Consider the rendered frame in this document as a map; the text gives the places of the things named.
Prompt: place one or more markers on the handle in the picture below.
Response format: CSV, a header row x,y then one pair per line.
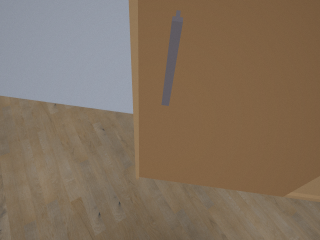
x,y
174,41

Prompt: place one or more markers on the wardrobe door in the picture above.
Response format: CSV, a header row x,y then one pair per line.
x,y
310,188
244,109

